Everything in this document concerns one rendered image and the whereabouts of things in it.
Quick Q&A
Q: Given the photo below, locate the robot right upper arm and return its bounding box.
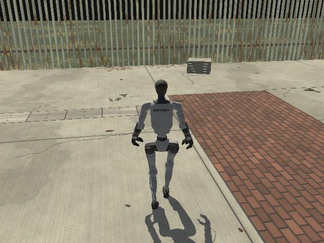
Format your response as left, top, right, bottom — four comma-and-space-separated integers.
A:
172, 102, 187, 129

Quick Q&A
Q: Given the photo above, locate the robot right forearm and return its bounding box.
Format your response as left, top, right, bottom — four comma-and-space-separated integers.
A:
182, 122, 192, 140

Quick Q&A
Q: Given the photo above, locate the left robot hand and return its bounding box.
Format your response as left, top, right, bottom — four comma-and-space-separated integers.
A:
132, 137, 143, 146

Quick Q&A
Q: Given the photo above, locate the robot left forearm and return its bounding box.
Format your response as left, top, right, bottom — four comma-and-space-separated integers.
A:
132, 122, 142, 139

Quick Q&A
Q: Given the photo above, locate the robot left upper arm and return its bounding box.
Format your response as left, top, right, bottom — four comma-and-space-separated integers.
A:
137, 102, 151, 130

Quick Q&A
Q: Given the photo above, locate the left robot foot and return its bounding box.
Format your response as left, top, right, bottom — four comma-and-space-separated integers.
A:
151, 200, 159, 210

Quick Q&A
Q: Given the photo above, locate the right robot hand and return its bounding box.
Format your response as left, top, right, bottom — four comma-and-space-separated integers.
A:
182, 138, 193, 149

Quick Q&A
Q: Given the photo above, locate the robot head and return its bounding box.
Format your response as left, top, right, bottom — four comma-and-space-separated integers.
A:
153, 79, 170, 104

